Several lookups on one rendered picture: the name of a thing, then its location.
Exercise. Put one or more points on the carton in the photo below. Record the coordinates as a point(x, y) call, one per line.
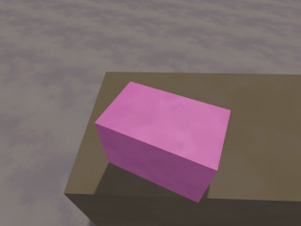
point(170, 140)

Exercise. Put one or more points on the pedestal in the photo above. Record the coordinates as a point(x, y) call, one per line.
point(258, 180)

